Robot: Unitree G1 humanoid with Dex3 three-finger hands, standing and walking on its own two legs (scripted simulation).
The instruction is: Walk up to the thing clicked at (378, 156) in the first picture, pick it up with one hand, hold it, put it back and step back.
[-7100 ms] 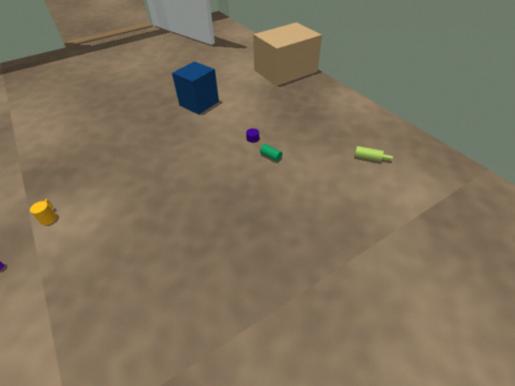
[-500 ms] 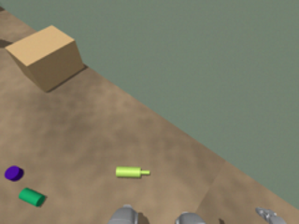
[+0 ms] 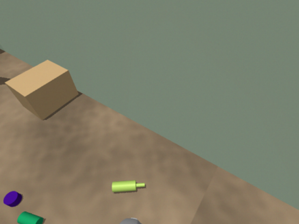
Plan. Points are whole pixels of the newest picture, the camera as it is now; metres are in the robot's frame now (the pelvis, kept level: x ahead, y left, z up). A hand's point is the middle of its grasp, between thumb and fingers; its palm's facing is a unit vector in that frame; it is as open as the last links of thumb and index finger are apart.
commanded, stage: walk up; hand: left
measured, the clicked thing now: (128, 185) +0.49 +0.21 -0.73
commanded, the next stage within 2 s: none
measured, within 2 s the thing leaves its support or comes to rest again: neither
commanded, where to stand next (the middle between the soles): +0.10 +0.00 m, yaw +4 degrees
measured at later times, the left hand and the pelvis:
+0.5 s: hand out of the picture +0.12 +0.28 -0.14, palm faces +0.12 -0.93 -0.36, open 7.4 cm; pelvis +0.06 -0.01 +0.00, yaw +7 degrees
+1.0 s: hand out of the picture +0.03 +0.32 -0.17, palm faces +0.20 -0.87 -0.46, open 7.4 cm; pelvis -0.01 +0.01 -0.03, yaw +12 degrees
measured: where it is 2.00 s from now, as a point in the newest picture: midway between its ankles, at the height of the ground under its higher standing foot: outside the picture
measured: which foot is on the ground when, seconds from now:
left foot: up 0.00-0.20, down 0.22-0.60, up 0.62-0.88, down 0.90-1.00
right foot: down 0.00-0.26, up 0.28-0.54, down 0.56-0.92, up 0.94-1.00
